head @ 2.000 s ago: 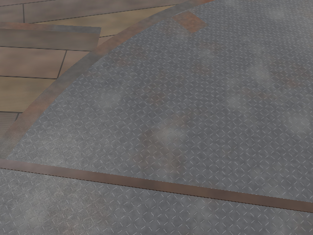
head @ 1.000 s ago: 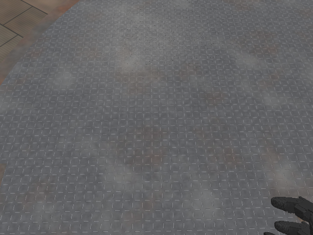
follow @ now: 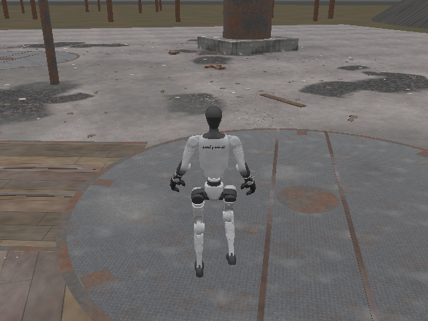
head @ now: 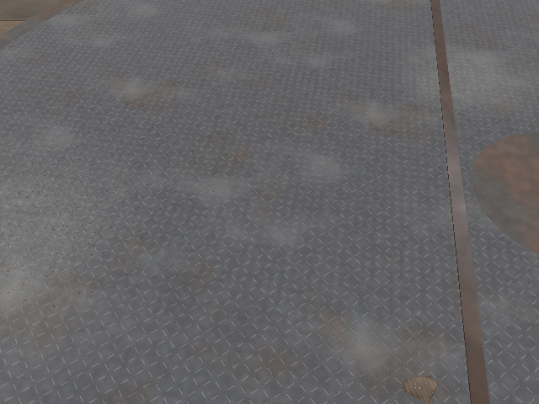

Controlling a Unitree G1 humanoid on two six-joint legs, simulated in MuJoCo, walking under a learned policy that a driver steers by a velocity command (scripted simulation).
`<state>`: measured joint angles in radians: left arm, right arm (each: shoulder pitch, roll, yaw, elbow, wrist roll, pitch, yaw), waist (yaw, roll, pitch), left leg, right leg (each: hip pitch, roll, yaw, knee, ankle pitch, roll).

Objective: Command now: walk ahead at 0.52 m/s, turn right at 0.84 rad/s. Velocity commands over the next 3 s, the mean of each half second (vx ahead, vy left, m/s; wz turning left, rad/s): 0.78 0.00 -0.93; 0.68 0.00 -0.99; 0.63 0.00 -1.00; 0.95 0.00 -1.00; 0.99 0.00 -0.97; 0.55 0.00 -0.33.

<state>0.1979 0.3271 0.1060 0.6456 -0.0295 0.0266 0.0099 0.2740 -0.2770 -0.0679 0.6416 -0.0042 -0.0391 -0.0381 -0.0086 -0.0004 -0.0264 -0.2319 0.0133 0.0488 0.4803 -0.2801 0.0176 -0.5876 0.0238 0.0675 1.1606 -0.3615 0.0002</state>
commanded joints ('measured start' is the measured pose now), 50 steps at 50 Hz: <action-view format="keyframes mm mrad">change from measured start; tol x32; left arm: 1 -60 61 12 -80 6 -26 -10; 15 -303 39 -33 -165 66 0 -130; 20 296 220 48 33 51 -27 -51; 44 394 84 -35 15 -32 -73 9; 50 88 36 -23 -72 -24 20 18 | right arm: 1 -16 -144 -38 -64 -2 -36 -9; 18 145 -253 -54 133 -32 2 29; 36 -379 -75 52 -131 -36 -9 78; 43 209 -245 -8 -55 -35 -54 2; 50 -207 -85 -2 -46 -1 -48 9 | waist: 1 -20 120 53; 18 75 120 34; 21 155 -325 -234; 35 79 -39 142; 44 -41 439 -540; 50 45 87 51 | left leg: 1 154 260 -270 -331 -341 80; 15 309 354 193 -394 -120 60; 19 113 309 317 381 955 41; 21 -584 34 91 980 -258 -62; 22 -707 57 -66 1021 -161 -52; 36 -359 10 -15 162 345 -56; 41 409 10 -111 13 479 -10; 43 841 421 -477 274 1487 85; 45 646 467 -681 -36 626 274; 50 -5 268 -88 -203 589 157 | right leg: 1 -308 -98 -15 180 119 23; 14 -265 -139 -140 -257 92 -94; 18 199 65 -306 -367 -92 -193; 21 940 -223 672 -867 -578 -332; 31 327 -64 356 -1035 102 -318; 39 471 -16 321 -721 1074 -133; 41 385 7 356 -373 894 -53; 42 188 121 264 -23 -111 1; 43 45 164 210 301 -458 34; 50 7 -125 14 84 -76 69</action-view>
